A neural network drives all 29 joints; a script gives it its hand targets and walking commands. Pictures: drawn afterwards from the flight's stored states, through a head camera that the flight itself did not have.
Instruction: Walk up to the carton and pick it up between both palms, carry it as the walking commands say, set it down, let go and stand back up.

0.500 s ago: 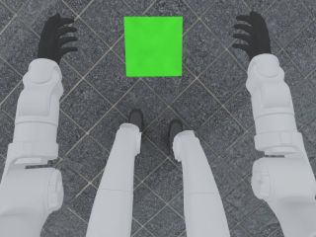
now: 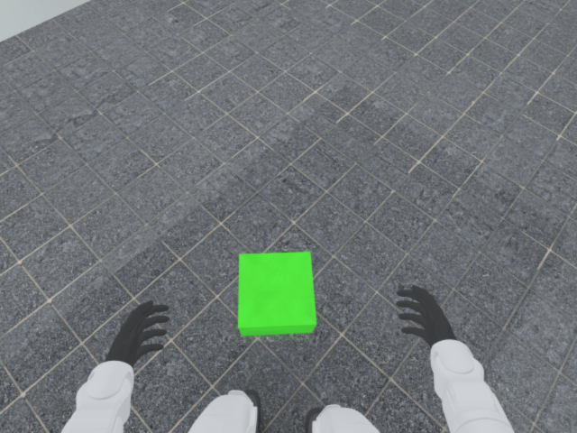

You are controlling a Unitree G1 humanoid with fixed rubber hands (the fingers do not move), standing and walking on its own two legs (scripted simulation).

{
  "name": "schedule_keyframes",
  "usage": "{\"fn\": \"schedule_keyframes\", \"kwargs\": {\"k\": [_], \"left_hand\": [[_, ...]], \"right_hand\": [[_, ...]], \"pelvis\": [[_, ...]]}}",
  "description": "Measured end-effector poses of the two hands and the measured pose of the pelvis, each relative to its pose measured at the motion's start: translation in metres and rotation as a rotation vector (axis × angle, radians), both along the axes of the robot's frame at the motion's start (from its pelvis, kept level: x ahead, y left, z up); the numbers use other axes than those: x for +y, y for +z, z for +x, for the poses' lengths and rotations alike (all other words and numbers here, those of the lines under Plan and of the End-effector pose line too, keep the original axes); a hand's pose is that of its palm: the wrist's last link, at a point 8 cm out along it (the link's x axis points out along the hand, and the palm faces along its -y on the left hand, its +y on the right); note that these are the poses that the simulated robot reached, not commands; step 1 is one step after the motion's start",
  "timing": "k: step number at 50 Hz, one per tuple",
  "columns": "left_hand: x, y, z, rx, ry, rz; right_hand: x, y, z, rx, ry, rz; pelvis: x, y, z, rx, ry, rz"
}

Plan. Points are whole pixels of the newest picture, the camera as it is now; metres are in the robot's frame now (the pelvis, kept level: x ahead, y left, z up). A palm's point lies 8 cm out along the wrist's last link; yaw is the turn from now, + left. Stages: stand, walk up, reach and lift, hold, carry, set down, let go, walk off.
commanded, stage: let go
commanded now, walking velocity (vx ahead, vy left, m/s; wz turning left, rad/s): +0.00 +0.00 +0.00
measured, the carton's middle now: (276, 294) +0.45 +0.03 -0.69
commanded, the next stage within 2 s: stand in 0.62 s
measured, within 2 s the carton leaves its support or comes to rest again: neither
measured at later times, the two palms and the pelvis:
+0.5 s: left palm (135, 364) +0.19 +0.21 -0.07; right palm (468, 368) +0.19 -0.24 -0.06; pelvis +0.03 -0.02 +0.01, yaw +0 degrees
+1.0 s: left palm (79, 404) +0.14 +0.28 -0.08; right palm (522, 401) +0.16 -0.31 -0.06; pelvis +0.04 -0.01 +0.01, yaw +1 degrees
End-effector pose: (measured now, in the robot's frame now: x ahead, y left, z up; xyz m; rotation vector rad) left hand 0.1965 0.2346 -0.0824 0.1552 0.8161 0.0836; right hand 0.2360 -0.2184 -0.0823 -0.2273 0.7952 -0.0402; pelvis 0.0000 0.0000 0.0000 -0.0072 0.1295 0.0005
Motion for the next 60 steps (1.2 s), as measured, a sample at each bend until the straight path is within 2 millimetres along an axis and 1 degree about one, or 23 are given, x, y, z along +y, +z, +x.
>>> {"fn": "schedule_keyframes", "kwargs": {"k": [4, 7, 9, 12, 16, 21, 25, 29, 32, 36, 41, 45, 50, 60], "left_hand": [[-0.004, 0.006, -0.017, 0.025, -0.015, 0.005], [-0.005, 0.01, -0.025, 0.032, -0.016, 0.005], [-0.006, 0.011, -0.027, 0.04, -0.02, 0.005], [-0.007, 0.013, -0.025, 0.039, -0.027, 0.01], [-0.012, 0.015, -0.017, 0.029, -0.028, 0.007], [-0.019, 0.017, -0.009, 0.021, -0.035, 0.007], [-0.023, 0.017, -0.009, 0.03, -0.039, 0.011], [-0.022, 0.016, -0.012, 0.051, -0.005, 0.022], [-0.015, 0.013, -0.015, 0.05, 0.024, 0.044], [0.003, 0.008, -0.023, 0.037, 0.049, 0.094], [0.026, 0.004, -0.037, 0.044, 0.071, 0.141], [0.037, 0.002, -0.047, 0.064, 0.072, 0.16], [0.045, -0.002, -0.058, 0.094, 0.059, 0.178], [0.053, -0.011, -0.087, 0.164, 0.043, 0.17]], "right_hand": [[-0.009, 0.006, -0.025, 0.021, -0.014, 0.001], [-0.015, 0.011, -0.04, 0.03, -0.023, 0.004], [-0.018, 0.014, -0.047, 0.034, -0.029, 0.009], [-0.021, 0.016, -0.052, 0.036, -0.034, 0.015], [-0.024, 0.019, -0.052, 0.035, -0.041, 0.025], [-0.025, 0.02, -0.046, 0.033, -0.033, 0.03], [-0.025, 0.02, -0.042, 0.035, -0.027, 0.027], [-0.027, 0.021, -0.038, 0.019, -0.023, 0.018], [-0.032, 0.018, -0.037, 0.024, -0.023, -0.006], [-0.053, 0.015, -0.042, 0.05, -0.048, -0.073], [-0.077, 0.02, -0.052, 0.053, -0.094, -0.135], [-0.088, 0.022, -0.064, 0.056, -0.122, -0.165], [-0.09, 0.019, -0.081, 0.083, -0.136, -0.175], [-0.074, 0.004, -0.116, 0.171, -0.14, -0.154]], "pelvis": [[-0.001, 0.005, 0.011, -0.063, -0.005, 0.004], [-0.003, 0.008, 0.018, -0.101, -0.004, 0.007], [-0.004, 0.009, 0.021, -0.125, -0.003, 0.01], [-0.007, 0.009, 0.025, -0.158, -0.004, 0.015], [-0.01, 0.009, 0.029, -0.185, -0.004, 0.018], [-0.014, 0.009, 0.032, -0.207, -0.001, 0.02], [-0.017, 0.009, 0.034, -0.216, 0.004, 0.022], [-0.019, 0.009, 0.037, -0.208, 0.014, 0.023], [-0.02, 0.008, 0.04, -0.175, 0.02, 0.021], [-0.022, 0.008, 0.046, -0.146, 0.027, 0.014], [-0.02, 0.008, 0.049, -0.142, 0.027, 0.008], [-0.017, 0.008, 0.047, -0.144, 0.022, 0.005], [-0.013, 0.009, 0.041, -0.147, 0.013, 0.004], [-0.003, 0.01, 0.029, -0.155, 0.006, 0.001]]}}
